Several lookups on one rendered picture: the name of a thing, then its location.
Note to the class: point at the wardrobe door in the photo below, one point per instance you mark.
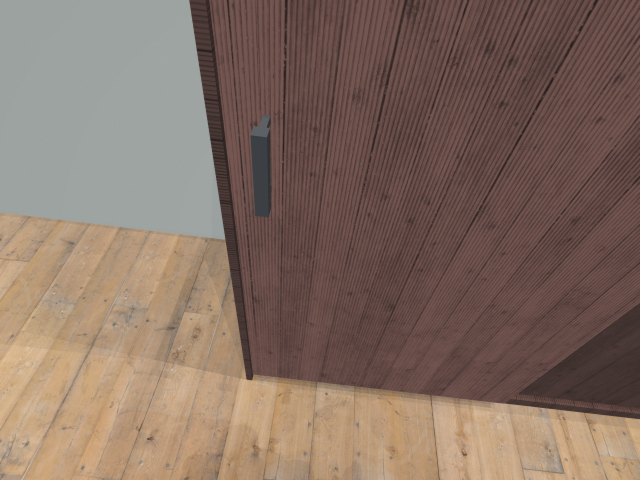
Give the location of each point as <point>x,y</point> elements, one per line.
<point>604,370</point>
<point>455,185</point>

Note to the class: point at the handle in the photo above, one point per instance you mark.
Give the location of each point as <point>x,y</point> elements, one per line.
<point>260,149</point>

